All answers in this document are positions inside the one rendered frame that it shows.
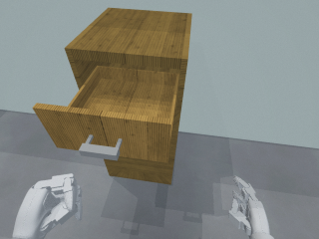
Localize drawer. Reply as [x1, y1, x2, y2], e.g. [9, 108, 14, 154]
[32, 66, 179, 163]

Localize robot right hand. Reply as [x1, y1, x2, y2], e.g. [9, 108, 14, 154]
[228, 175, 270, 238]

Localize handle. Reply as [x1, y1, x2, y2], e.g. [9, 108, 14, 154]
[79, 134, 123, 161]

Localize cabinet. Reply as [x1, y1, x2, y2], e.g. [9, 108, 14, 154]
[64, 7, 192, 185]

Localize robot left hand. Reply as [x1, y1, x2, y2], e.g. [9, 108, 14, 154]
[12, 173, 83, 239]

